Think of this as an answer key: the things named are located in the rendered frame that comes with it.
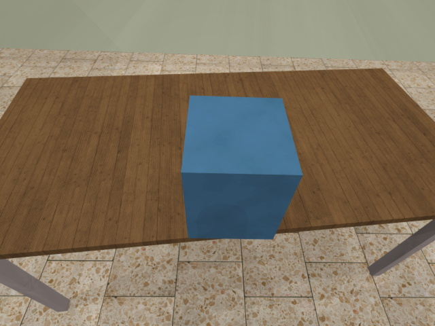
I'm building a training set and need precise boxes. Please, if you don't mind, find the table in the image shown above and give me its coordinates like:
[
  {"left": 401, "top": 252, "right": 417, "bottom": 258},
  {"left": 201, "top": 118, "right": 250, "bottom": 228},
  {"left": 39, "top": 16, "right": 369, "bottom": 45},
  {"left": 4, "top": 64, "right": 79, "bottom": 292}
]
[{"left": 0, "top": 68, "right": 435, "bottom": 312}]

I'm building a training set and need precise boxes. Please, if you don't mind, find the carton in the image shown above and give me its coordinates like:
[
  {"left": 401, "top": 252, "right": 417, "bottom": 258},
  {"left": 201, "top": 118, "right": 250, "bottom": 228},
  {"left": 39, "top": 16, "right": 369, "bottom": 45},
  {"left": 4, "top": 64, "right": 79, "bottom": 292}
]
[{"left": 181, "top": 96, "right": 302, "bottom": 240}]

